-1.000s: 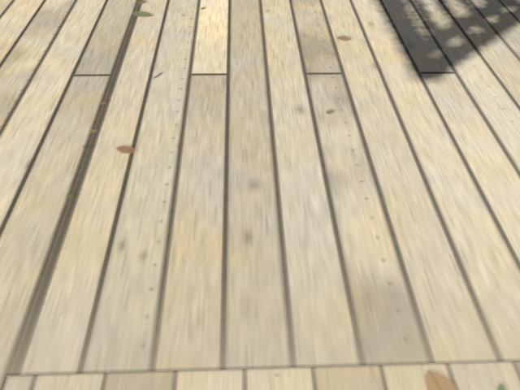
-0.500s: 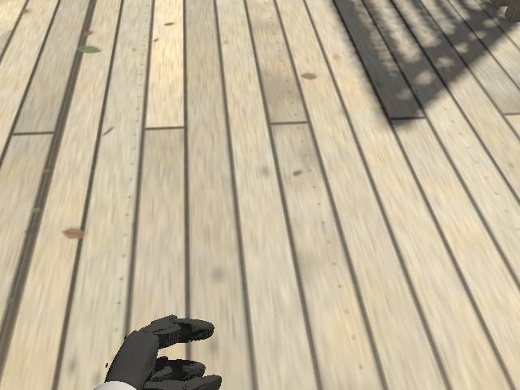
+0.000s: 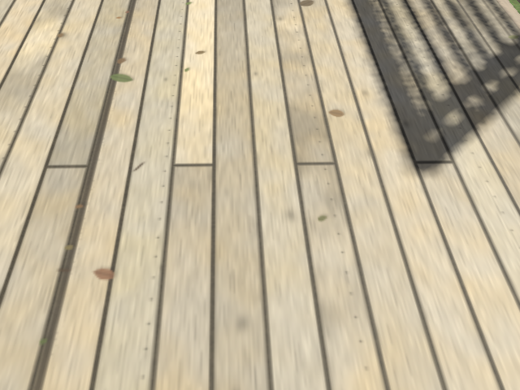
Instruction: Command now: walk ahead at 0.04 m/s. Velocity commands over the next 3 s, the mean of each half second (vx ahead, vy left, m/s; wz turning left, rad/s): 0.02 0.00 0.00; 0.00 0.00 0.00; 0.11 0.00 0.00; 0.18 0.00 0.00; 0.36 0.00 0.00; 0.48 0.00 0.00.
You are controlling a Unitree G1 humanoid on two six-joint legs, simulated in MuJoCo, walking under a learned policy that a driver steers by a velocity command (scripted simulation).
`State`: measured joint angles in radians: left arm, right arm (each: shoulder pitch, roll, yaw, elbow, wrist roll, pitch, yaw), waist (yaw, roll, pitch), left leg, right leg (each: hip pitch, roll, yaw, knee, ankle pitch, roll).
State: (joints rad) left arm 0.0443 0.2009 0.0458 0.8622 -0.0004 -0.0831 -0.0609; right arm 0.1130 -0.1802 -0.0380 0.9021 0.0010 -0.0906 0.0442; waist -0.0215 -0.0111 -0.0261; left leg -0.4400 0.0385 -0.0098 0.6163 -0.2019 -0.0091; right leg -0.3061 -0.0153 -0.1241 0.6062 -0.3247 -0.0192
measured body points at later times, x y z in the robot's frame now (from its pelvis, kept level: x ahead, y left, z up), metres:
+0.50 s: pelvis +0.03 +0.01 +0.01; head +0.03 +0.01 +0.46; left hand +0.05 +0.25 -0.14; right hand +0.12 -0.23 -0.13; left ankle +0.07 +0.12 -0.72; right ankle +0.00 -0.11 -0.73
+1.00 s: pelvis +0.03 +0.00 +0.02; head +0.04 +0.00 +0.47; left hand +0.02 +0.23 -0.14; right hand +0.08 -0.24 -0.14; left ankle +0.07 +0.12 -0.72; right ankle +0.00 -0.11 -0.73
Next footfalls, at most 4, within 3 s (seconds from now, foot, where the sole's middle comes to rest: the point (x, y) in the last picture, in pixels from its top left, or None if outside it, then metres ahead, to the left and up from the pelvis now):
1.58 left None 0.18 0.16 -0.76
1.92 right None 0.31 -0.07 -0.76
2.60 left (172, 355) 0.62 0.22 -0.76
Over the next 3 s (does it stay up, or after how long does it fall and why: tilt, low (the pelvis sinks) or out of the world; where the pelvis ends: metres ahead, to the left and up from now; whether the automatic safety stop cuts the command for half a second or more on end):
stays up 0.62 0.12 0.02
